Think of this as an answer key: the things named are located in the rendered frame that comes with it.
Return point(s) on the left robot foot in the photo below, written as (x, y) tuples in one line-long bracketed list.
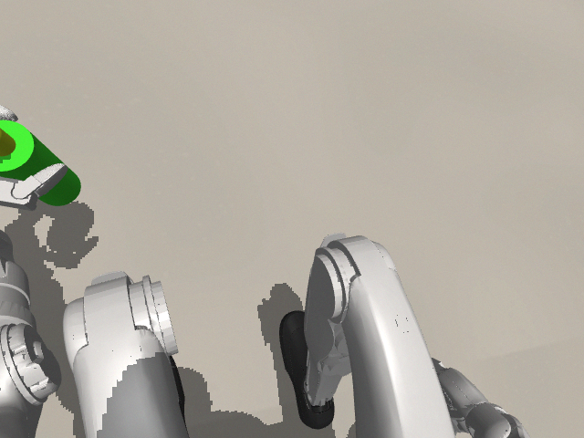
[(179, 387)]

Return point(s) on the left robot hand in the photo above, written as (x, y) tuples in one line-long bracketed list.
[(24, 194)]

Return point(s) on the right robot hand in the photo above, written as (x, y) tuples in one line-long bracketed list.
[(460, 394)]

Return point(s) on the right robot foot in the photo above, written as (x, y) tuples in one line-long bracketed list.
[(295, 351)]

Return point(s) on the left robot arm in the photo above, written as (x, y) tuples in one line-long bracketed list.
[(29, 372)]

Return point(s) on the right robot arm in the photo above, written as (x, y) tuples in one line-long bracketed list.
[(488, 420)]

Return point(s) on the bottle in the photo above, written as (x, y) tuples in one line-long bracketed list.
[(23, 155)]

